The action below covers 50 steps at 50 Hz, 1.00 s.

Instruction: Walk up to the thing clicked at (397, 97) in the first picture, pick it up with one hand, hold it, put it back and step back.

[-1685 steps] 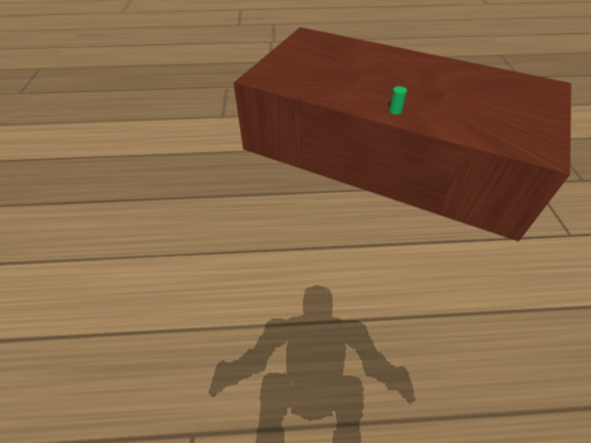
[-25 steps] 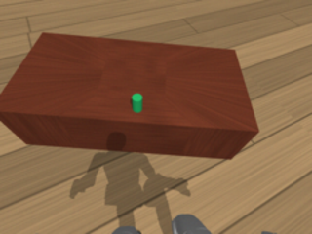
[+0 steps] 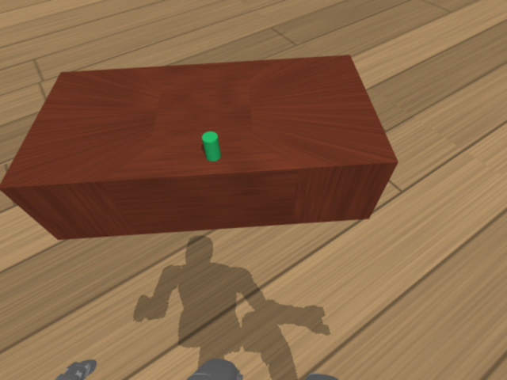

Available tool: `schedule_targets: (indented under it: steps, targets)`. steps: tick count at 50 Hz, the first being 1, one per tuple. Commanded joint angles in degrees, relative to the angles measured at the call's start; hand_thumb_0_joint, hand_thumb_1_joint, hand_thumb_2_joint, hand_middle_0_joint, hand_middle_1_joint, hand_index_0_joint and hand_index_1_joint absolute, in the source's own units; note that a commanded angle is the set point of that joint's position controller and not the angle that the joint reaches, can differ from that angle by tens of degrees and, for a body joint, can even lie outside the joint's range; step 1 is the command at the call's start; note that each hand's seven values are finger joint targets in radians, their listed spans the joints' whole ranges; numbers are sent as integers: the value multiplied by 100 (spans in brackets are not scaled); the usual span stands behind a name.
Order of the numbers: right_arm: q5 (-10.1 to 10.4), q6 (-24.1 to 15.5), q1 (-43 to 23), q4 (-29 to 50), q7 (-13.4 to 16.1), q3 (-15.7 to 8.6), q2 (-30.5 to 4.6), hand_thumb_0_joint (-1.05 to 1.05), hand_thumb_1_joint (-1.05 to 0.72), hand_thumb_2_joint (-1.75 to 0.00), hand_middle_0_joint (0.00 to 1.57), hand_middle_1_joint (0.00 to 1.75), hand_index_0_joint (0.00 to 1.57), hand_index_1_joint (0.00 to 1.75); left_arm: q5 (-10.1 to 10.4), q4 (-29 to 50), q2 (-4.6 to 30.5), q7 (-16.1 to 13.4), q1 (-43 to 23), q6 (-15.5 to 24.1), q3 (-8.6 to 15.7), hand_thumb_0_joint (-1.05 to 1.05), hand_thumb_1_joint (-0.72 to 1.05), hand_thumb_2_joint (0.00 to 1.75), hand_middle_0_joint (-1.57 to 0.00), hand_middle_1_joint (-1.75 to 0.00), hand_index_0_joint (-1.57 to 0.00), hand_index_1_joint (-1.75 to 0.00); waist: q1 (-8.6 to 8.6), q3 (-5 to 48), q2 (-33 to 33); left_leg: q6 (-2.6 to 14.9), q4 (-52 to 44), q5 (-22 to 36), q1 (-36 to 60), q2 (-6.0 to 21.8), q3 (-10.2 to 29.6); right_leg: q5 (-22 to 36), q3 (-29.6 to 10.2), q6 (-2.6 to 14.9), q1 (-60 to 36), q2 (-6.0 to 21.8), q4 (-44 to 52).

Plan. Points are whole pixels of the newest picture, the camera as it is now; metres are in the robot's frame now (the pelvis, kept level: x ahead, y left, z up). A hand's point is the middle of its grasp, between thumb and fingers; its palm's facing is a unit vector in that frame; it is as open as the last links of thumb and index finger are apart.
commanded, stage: step back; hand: left
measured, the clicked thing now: (211, 146) +0.85 +0.22 -0.33
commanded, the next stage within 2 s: stand in 1.60 s
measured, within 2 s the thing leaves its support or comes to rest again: neither
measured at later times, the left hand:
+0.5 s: hand out of the picture -0.05 +0.23 -0.16, palm faces -0.03 -0.92 -0.39, open 7.3 cm
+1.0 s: hand out of the picture -0.14 +0.23 -0.15, palm faces +0.08 -0.92 -0.37, open 7.4 cm
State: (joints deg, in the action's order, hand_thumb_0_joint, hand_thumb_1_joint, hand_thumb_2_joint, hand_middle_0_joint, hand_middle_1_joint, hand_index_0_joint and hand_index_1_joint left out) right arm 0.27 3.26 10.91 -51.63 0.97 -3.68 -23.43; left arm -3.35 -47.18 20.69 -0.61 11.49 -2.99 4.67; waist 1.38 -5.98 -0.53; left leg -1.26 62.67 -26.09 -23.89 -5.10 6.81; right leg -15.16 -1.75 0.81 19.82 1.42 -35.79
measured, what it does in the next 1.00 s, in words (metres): walks backwards: left foot, then right foot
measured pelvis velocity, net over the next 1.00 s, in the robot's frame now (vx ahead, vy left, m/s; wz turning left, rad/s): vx -0.19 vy -0.05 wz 0.06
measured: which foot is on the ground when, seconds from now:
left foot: up 0.00-0.08, down 0.10-0.48, up 0.50-0.72, down 0.74-1.00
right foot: down 0.00-0.12, up 0.14-0.44, down 0.46-1.00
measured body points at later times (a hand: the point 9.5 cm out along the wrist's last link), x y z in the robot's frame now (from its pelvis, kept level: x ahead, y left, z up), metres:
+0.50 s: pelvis -0.15 -0.04 -0.02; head -0.09 -0.04 +0.42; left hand -0.05 +0.28 -0.14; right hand -0.02 -0.37 -0.12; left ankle -0.08 +0.13 -0.72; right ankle -0.17 -0.17 -0.73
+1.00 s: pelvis -0.19 -0.05 +0.00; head -0.19 -0.04 +0.45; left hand -0.14 +0.27 -0.12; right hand -0.11 -0.34 -0.13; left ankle -0.20 +0.08 -0.72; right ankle -0.16 -0.17 -0.73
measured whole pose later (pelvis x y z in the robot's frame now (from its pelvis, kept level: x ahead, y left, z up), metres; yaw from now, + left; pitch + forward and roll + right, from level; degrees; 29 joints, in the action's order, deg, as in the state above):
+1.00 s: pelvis -0.19 -0.05 +0.00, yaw +3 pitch -3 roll -1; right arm -1.4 0.8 11.4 -57.4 -0.6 -1.8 -19.8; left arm -1.7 -57.0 21.6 0.4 11.0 1.5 3.0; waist 1.2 -3.4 0.7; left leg 0.1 40.1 -24.8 -15.2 -0.4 3.9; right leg -16.7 1.7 0.2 14.5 0.3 -34.5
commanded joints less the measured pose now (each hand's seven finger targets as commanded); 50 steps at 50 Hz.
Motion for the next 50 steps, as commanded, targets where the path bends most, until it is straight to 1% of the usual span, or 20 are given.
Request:
schedule_targets:
  steps: [1,4,5,7,8,11,17,22,24,25,29,33,37,39,40,41,43,46,48,50]
  targets:
    - [-114,-312,-82,558,151,-132,-744,0,-90,-90,20,30,20,30,-11,646,1326,-144,-110,58,402,0,90,90,-20,-30,-20,-30,159,820,-1147,-32,-2347,-263,-518,447,-444,2229,-924,913,-2081,1115,408]
    - [-217,-395,384,320,176,-231,-805,0,-90,-90,20,30,20,30,150,696,1377,-51,-165,-124,337,0,90,90,-20,-30,-20,-30,16,1112,-871,19,-4421,1697,717,271,-922,2369,-522,619,-1650,734,-578]
    - [-276,-402,404,329,173,-315,-1032,0,-90,-90,20,30,20,30,148,765,1197,-22,-110,-155,250,0,90,90,-20,-30,-20,-30,44,1164,-458,148,-4249,2060,1351,714,-231,1490,-481,417,-741,565,-825]
    - [-300,-353,155,558,123,-522,-2155,0,-90,-90,20,30,20,30,173,935,1229,-50,-666,-144,296,0,90,90,-20,-30,-20,-30,-298,914,1368,1572,-4192,3294,995,2922,2274,-2151,-304,-68,843,-416,-2335]
    - [-282,-418,-162,640,186,-572,-2247,0,-90,-90,20,30,20,30,97,958,1434,-72,-1031,-150,368,0,90,90,-20,-30,-20,-30,-349,585,1629,1987,-4466,3079,289,3386,2866,-2136,-956,-78,609,-186,-3293]
    - [-301,-455,-357,653,266,-321,-1461,0,-90,-90,20,30,20,30,238,705,1279,38,-518,-133,377,0,90,90,-20,-30,-20,-30,82,675,735,1313,-3351,4810,1210,1959,578,-1464,-1109,2,1128,-622,-3771]
    - [-260,-419,210,714,234,-359,-1450,0,-90,-90,20,30,20,30,145,726,1138,82,-606,-3,322,0,90,90,-20,-30,-20,-30,-317,903,1006,1431,-3077,4099,2133,1940,489,-1507,-593,-260,1000,-335,-1901]
    - [-198,-249,-318,799,118,-307,-1475,0,-90,-90,20,30,20,30,146,53,1085,67,279,216,286,0,90,90,-20,-30,-20,-30,91,1360,1125,1001,-2180,2745,1170,1555,-91,103,314,-45,-1016,-360,1441]
    - [-153,-267,-267,1013,113,-105,-818,0,-90,-90,20,30,20,30,30,30,1941,50,406,286,523,0,90,90,-20,-30,-20,-30,131,1145,-861,355,-919,83,-1146,473,-348,443,-2258,459,-1872,995,1224]
    - [-137,-255,-540,1020,242,-195,-941,0,-90,-90,20,30,20,30,27,236,2416,37,-133,259,580,0,90,90,-20,-30,-20,-30,275,1014,-1329,175,-285,-1051,-695,393,-37,226,-3039,1437,-450,1985,1405]
    - [-27,-284,-158,458,140,-153,-1002,0,-90,-90,20,30,20,30,75,252,1598,-19,-794,341,317,0,90,90,-20,-30,-20,-30,-163,222,-744,191,-128,-164,-259,272,26,437,-1301,946,77,1048,1033]
    - [-146,-383,-278,378,55,-105,-924,0,-90,-90,20,30,20,30,25,61,1683,-7,-232,431,353,0,90,90,-20,-30,-20,-30,187,284,-931,114,-1581,-320,-313,396,-245,-568,-1570,930,-640,1047,1109]
    - [-205,-521,278,-29,2,-193,-836,0,-90,-90,20,30,20,30,137,34,1494,47,-541,348,196,0,90,90,-20,-30,-20,-30,-155,650,-799,220,-4137,604,1534,327,-618,-213,-1119,673,-202,992,568]
    - [-323,-575,142,1,20,-318,-1346,0,-90,-90,20,30,20,30,267,7,854,44,-252,349,-25,0,90,90,-20,-30,-20,-30,-74,811,978,836,-4692,396,2473,1883,2071,-999,-110,38,1315,-24,-997]
    - [-266,-560,-102,50,-22,-333,-1715,0,-90,-90,20,30,20,30,270,-118,1338,-27,-626,361,126,0,90,90,-20,-30,-20,-30,-192,524,964,1480,-4812,-649,1130,2453,2587,-1833,-38,0,755,86,-1244]
    - [-243,-555,-476,103,-37,-338,-1642,0,-90,-90,20,30,20,30,247,-208,1502,5,-581,410,143,0,90,90,-20,-30,-20,-30,-53,328,752,1553,-4734,-706,450,2406,2286,-1651,-175,30,29,207,-1085]
    - [-241,-528,-808,123,-76,-135,-1069,0,-90,-90,20,30,20,30,270,-400,1241,73,-256,519,94,0,90,90,-20,-30,-20,-30,225,330,606,893,-4212,104,428,1487,688,-807,71,88,-666,71,224]
    - [-132,-487,-628,41,-86,-60,-757,0,-90,-90,20,30,20,30,218,-662,1450,-14,95,609,198,0,90,90,-20,-30,-20,-30,275,584,81,275,-2796,1278,-216,723,-37,278,-902,340,-1892,538,1296]
    - [-152,-394,-315,-60,-68,-75,-722,0,-90,-90,20,30,20,30,180,-618,1844,-57,-204,636,239,0,90,90,-20,-30,-20,-30,86,463,-391,197,-1931,-474,-212,393,-220,-1342,-2363,1016,-1128,1818,2020]
    - [-178,-390,79,-326,-104,-178,-902,0,-90,-90,20,30,20,30,145,-433,1755,-21,-886,602,181,0,90,90,-20,-30,-20,-30,-270,24,-311,197,-2274,-297,865,635,-300,-2792,-2020,1039,443,1656,2093]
